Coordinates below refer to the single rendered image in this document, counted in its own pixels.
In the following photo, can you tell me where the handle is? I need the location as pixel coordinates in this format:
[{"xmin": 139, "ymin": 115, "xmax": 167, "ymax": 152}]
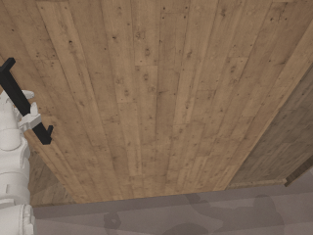
[{"xmin": 0, "ymin": 57, "xmax": 54, "ymax": 145}]

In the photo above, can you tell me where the left robot forearm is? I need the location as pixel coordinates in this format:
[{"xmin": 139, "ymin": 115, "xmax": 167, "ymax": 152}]
[{"xmin": 0, "ymin": 128, "xmax": 30, "ymax": 210}]

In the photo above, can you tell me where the wardrobe door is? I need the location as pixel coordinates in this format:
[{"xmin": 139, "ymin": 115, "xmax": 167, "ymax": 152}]
[
  {"xmin": 229, "ymin": 62, "xmax": 313, "ymax": 184},
  {"xmin": 0, "ymin": 0, "xmax": 313, "ymax": 204}
]

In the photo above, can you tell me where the left robot hand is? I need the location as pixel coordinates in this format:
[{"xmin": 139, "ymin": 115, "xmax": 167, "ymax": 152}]
[{"xmin": 0, "ymin": 90, "xmax": 42, "ymax": 133}]

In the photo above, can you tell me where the left robot upper arm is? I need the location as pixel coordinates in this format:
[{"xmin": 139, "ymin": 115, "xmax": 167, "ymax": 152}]
[{"xmin": 0, "ymin": 204, "xmax": 37, "ymax": 235}]

